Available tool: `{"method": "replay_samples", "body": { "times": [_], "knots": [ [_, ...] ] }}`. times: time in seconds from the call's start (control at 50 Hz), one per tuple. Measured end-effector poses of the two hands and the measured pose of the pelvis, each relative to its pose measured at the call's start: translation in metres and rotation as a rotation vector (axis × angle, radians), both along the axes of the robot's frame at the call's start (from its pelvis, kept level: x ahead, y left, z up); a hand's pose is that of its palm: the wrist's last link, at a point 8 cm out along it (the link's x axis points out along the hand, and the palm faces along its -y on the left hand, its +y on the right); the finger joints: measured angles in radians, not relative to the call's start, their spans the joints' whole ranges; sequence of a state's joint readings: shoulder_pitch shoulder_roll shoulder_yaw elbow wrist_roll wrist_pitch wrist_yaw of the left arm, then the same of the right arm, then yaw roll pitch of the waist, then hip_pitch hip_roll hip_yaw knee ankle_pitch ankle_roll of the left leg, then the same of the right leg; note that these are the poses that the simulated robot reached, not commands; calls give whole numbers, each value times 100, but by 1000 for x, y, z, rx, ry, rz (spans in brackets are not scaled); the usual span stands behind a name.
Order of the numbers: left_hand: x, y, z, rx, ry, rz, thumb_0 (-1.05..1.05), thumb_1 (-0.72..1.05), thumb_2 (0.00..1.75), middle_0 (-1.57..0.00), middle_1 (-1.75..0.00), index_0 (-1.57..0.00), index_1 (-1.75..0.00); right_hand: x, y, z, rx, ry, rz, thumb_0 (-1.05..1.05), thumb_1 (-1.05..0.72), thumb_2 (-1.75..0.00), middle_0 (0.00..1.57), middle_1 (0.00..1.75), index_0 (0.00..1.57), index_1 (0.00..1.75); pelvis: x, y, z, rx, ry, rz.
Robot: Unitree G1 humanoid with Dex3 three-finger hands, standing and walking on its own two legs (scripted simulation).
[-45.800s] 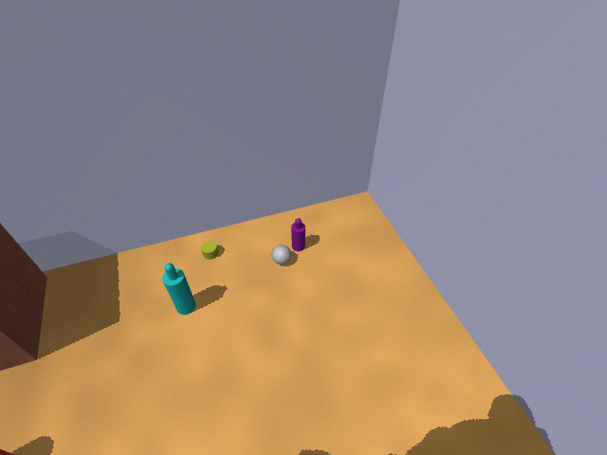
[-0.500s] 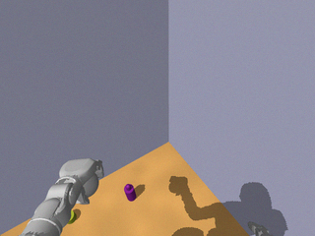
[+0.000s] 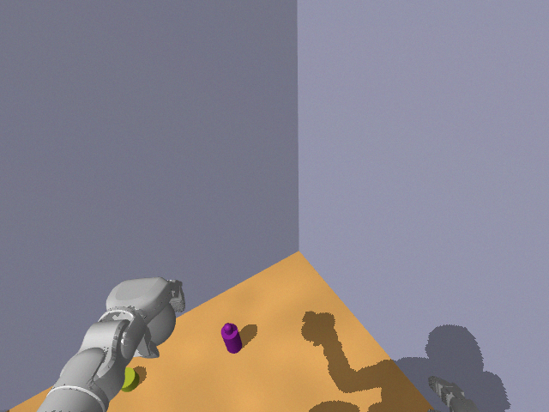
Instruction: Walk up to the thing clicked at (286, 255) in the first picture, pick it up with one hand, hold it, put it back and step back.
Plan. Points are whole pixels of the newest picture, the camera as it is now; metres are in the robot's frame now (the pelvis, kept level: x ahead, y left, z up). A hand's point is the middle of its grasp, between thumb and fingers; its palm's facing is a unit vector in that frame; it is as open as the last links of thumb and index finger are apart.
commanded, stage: hold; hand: left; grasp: from above
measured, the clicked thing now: (150, 321) +0.30 +0.23 -0.05
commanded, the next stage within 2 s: crouch in 0.36 s
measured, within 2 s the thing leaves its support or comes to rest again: neither
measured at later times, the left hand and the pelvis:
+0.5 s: hand (151, 324) +0.29 +0.22 -0.03, palm faces -0.45 -0.06 -0.89, open 9.5 cm; pelvis +0.00 +0.00 +0.00, yaw +0 degrees
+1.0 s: hand (170, 341) +0.32 +0.24 -0.17, palm faces -0.43 +0.03 -0.90, open 9.5 cm; pelvis -0.02 +0.00 -0.08, yaw +1 degrees
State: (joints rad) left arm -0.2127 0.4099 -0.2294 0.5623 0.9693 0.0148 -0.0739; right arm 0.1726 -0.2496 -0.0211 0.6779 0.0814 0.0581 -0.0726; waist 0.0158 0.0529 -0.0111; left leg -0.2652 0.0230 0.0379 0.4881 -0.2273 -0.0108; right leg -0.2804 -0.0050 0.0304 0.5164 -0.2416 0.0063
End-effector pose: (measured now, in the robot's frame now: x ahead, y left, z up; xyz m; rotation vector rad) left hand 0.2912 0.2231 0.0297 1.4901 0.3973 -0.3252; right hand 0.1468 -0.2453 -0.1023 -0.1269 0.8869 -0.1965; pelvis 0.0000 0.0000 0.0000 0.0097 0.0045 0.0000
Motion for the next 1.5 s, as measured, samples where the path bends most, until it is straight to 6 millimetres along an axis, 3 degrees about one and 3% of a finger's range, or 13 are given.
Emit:
{"method": "replay_samples", "body": {
  "times": [0.52,0.7,0.82,0.92,1.08,1.24,1.36,1.5],
  "knots": [
    [5,-1,-3,-1,3,-4,3,3,57,-44,-83,-66,-80,0,0,0,0,19,-16,1,-91,-89,20,30,20,30,5,1,2,0,1,-1],
    [3,0,-27,5,13,-11,3,0,62,-44,-84,-65,-82,-5,-3,-3,-14,45,-11,1,-90,-89,20,30,20,30,3,0,-2,0,28,6],
    [7,5,-66,40,16,-13,3,-1,65,-44,-84,-65,-83,-21,-10,-19,-47,114,1,0,-90,-89,21,30,20,30,-5,0,-17,-4,104,17],
    [22,10,-107,75,-3,-19,3,-2,66,-44,-85,-65,-84,-47,-22,-49,-86,184,-8,0,-90,-89,21,30,20,30,-13,1,-46,-15,209,24],
    [52,14,-189,96,-20,-15,3,-2,66,-43,-86,-65,-86,-105,-34,-117,-139,312,-56,0,-91,-89,20,30,20,30,-31,6,-114,-33,381,23],
    [74,17,-269,96,-37,1,3,-2,67,-42,-88,-64,-88,-151,-23,-194,-138,425,-96,0,-91,-89,20,30,20,30,-45,12,-186,-48,506,16],
    [82,24,-325,90,3,18,3,-2,67,-42,-88,-64,-88,-165,-9,-242,-111,458,-81,0,-90,-89,21,30,20,30,-54,15,-230,-58,567,13],
    [91,32,-388,70,20,-1,3,-1,65,-43,-88,-65,-87,-162,-5,-290,-111,469,-27,0,-90,-89,21,30,20,30,-60,15,-279,-75,624,14]
  ]
}}
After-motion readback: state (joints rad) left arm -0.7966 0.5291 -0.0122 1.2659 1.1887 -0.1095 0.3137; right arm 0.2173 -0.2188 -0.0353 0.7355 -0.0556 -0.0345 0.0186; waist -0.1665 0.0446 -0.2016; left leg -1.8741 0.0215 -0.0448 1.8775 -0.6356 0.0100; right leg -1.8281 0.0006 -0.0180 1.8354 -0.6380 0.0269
